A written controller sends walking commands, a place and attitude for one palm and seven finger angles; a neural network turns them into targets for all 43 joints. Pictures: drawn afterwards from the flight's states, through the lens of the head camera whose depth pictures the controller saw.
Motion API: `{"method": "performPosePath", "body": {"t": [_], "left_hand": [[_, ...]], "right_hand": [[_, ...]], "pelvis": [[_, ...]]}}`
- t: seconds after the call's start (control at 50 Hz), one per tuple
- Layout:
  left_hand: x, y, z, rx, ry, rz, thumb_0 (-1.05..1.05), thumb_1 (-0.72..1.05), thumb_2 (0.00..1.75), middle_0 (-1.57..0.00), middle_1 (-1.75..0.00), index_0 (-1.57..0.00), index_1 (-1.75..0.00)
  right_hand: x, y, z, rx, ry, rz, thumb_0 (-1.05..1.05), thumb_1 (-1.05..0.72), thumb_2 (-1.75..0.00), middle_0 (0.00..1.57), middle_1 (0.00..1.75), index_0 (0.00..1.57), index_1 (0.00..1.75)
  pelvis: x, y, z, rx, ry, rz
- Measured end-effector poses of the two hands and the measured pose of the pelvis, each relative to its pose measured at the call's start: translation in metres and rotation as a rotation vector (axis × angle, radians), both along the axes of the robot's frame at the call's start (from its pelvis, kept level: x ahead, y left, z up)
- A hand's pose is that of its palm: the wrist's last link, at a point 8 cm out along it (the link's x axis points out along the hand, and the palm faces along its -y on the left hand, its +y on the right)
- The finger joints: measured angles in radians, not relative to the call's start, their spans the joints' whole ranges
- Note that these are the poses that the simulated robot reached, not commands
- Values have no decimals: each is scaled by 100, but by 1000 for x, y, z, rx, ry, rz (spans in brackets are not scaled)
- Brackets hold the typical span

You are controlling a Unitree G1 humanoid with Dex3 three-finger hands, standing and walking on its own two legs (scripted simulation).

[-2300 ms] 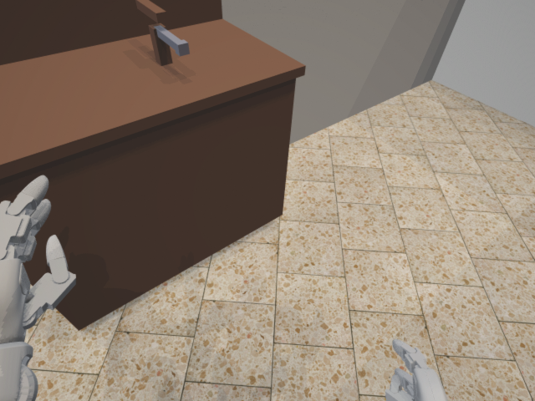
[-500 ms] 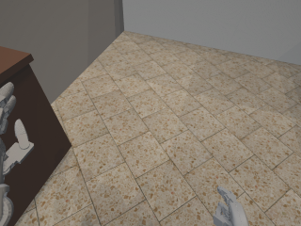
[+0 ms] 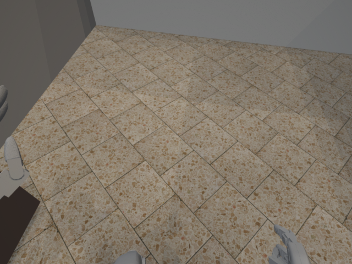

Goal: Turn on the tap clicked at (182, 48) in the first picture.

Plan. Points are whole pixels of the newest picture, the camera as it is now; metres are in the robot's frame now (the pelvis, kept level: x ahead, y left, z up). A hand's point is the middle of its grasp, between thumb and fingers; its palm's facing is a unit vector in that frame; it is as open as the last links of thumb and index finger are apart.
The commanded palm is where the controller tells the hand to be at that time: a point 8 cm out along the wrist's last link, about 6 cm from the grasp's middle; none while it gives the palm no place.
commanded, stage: turn to face it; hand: left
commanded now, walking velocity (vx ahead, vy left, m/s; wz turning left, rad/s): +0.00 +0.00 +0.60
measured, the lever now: out of the picture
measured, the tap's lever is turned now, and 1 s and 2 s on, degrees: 0 0 0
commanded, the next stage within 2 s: take the last steps up to it in 1.72 s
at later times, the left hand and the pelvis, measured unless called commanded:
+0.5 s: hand (15, 163) +0.24 +0.26 +0.18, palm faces +0.58 -0.67 -0.46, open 7.4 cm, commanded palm +0.17 +0.29 +0.19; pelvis +0.08 -0.02 +0.01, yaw +14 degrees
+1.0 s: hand (1, 239) +0.14 +0.23 +0.18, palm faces +0.77 -0.49 -0.41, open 7.4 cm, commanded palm +0.07 +0.23 +0.19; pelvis +0.07 -0.09 +0.00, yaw +30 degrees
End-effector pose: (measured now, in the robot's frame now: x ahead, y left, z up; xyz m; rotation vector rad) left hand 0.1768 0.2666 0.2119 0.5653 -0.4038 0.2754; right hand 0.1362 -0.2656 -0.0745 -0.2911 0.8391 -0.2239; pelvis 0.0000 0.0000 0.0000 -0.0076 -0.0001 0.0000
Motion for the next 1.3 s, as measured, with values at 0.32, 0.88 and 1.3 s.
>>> {"method": "performPosePath", "body": {"t": [0.32,0.88,1.3], "left_hand": [[39,-6,-3,-22,69,133,1,88,90,-21,-30,-22,-30],[-79,4,5,-91,50,548,1,88,90,-21,-30,-22,-30],[-181,-45,-9,-99,-19,769,1,88,90,-21,-30,-22,-30]], "right_hand": [[107,67,-15,222,-68,183,1,-91,-90,20,30,20,30],[176,96,13,183,-88,539,1,-91,-90,20,30,20,30],[189,72,9,33,-89,720,1,-91,-90,20,30,20,30]], "pelvis": [[68,-21,0,-7,8,115],[75,-55,16,-48,5,463],[41,-100,-1,31,16,720]]}}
